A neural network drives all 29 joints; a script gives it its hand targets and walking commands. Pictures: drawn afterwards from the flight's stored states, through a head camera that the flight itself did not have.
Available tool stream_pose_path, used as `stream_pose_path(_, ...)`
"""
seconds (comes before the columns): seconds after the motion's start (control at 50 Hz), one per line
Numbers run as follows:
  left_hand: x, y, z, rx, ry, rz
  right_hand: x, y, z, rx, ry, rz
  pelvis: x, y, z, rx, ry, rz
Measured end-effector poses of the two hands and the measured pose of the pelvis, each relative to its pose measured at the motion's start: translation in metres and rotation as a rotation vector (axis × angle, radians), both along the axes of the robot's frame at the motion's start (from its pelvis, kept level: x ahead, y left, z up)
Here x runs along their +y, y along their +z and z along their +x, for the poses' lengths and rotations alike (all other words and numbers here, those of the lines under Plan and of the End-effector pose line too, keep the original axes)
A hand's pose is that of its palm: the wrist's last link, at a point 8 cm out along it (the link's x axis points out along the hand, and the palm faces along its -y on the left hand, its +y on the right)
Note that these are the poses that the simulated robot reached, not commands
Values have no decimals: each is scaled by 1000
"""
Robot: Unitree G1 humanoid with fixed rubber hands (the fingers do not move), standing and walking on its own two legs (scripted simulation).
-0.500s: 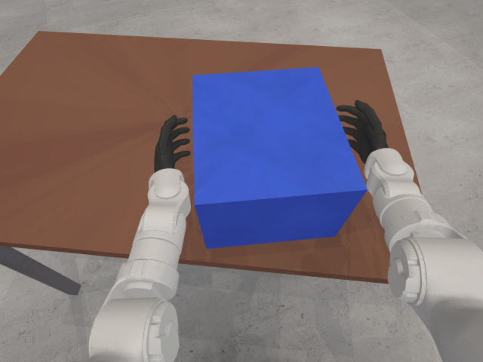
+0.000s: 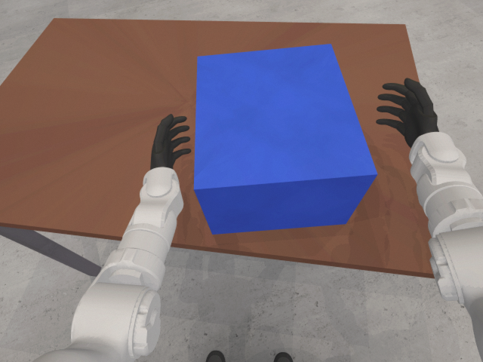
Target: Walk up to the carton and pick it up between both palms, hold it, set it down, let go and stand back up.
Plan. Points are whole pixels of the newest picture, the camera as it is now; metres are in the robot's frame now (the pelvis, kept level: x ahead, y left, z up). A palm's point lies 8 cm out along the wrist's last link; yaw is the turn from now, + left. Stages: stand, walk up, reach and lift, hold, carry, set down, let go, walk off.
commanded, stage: set down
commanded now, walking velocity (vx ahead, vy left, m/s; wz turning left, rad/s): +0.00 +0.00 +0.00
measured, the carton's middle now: (271, 139) +0.49 +0.02 +0.03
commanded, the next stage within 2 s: none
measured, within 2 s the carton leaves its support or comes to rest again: neither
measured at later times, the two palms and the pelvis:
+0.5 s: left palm (160, 193) +0.35 +0.18 +0.07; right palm (452, 172) +0.41 -0.24 +0.09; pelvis -0.01 -0.01 +0.01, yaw +1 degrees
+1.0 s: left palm (147, 230) +0.29 +0.19 +0.06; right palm (480, 228) +0.33 -0.27 +0.07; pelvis +0.01 +0.01 +0.02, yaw +1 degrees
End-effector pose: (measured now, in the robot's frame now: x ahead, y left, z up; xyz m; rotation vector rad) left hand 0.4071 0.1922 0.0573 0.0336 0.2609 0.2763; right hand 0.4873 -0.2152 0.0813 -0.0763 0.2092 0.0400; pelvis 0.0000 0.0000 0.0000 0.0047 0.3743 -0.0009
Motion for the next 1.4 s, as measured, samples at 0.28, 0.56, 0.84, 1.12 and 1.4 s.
stream_pose_path(0.28, -3, 1, -37, 0, -2, -30, -12, -2, -46, 15, 41, -8, -3, 2, -12, -82, 7, 4)
stream_pose_path(0.56, -11, 11, -64, -3, -2, -34, -30, 5, -89, 33, 54, -22, -5, 7, -11, -199, 12, 10)
stream_pose_path(0.84, -8, 7, -95, 14, 0, -24, -44, -7, -128, 42, 53, -29, 3, 13, 8, -273, 15, 11)
stream_pose_path(1.12, -13, 7, -131, -5, -13, -46, -60, -5, -180, 54, 29, -50, 8, 15, 16, -328, 13, 8)
stream_pose_path(1.4, -17, 16, -156, -1, -6, -30, -70, -5, -225, 60, 24, -52, 9, 16, 14, -382, 3, 7)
